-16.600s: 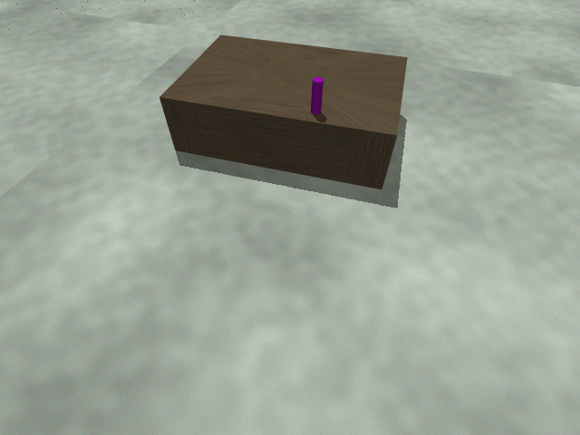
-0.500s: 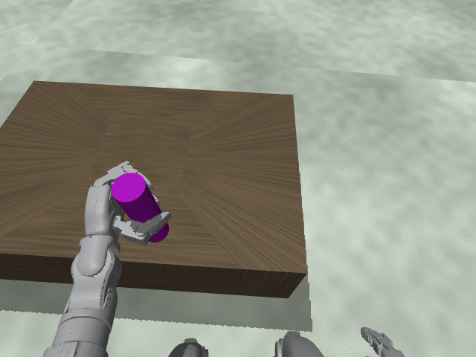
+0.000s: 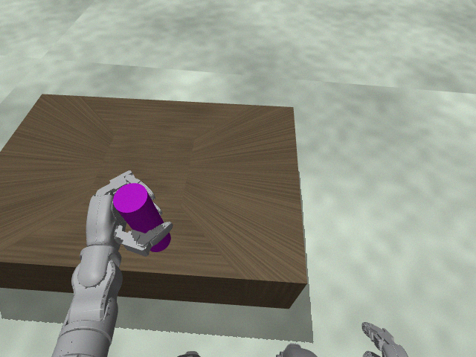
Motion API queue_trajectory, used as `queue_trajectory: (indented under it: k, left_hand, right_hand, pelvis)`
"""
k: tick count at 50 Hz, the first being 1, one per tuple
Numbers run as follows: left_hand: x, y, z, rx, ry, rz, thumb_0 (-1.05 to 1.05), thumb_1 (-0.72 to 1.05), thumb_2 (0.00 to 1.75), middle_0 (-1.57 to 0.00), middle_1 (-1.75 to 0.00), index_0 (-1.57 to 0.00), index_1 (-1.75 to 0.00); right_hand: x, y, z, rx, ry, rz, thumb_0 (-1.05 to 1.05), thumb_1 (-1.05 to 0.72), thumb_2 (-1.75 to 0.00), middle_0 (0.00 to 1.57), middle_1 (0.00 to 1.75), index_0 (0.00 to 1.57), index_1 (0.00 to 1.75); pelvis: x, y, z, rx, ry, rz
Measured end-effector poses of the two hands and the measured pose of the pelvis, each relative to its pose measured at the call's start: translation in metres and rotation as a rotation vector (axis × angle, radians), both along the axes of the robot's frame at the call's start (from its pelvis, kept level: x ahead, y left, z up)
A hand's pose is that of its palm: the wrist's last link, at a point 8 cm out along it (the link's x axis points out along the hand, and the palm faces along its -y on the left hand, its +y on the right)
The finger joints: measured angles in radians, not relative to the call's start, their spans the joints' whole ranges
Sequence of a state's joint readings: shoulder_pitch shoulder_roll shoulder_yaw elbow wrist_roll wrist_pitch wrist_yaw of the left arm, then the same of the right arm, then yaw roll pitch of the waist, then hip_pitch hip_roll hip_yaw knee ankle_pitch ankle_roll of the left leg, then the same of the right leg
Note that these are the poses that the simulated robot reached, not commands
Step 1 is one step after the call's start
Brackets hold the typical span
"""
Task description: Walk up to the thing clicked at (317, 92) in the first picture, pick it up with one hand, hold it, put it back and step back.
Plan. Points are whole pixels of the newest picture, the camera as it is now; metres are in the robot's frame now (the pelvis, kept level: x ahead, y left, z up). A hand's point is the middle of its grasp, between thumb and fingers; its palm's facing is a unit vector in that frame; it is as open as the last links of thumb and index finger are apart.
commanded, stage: hold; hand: left
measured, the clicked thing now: (146, 221) +0.33 +0.16 +0.04
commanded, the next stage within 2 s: none
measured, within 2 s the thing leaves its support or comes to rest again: neither
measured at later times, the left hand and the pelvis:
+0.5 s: hand (145, 212) +0.33 +0.16 +0.06, palm faces +0.08 -1.00 -0.01, open 8.3 cm; pelvis +0.00 +0.00 +0.01, yaw +0 degrees
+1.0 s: hand (144, 214) +0.33 +0.16 +0.06, palm faces +0.07 -1.00 -0.01, open 8.3 cm; pelvis -0.01 -0.01 +0.01, yaw +0 degrees
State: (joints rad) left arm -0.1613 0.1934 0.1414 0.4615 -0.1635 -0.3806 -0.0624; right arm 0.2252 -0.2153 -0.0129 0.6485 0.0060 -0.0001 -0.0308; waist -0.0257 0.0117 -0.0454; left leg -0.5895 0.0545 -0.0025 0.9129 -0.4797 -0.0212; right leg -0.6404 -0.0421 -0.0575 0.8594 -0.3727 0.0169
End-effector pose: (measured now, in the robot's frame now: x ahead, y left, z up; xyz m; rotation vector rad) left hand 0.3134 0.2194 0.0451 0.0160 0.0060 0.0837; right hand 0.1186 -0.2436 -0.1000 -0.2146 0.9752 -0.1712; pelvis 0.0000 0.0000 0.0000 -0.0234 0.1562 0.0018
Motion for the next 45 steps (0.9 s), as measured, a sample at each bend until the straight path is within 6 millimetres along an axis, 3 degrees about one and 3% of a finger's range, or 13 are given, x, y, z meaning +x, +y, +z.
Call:
queue_trajectory:
  k: [45]
  left_hand:
    - [-0.014, -0.007, 0.022, -0.002, -0.020, -0.012, -0.03, -0.38, 1.12, -0.91, -1.31, -0.95, -1.34]
  right_hand:
    - [-0.006, -0.004, 0.013, 0.007, -0.038, -0.002, 0.01, -0.90, -0.90, 0.20, 0.30, 0.20, 0.30]
  pelvis:
    - [-0.006, -0.005, 0.012, 0.009, -0.063, 0.000]
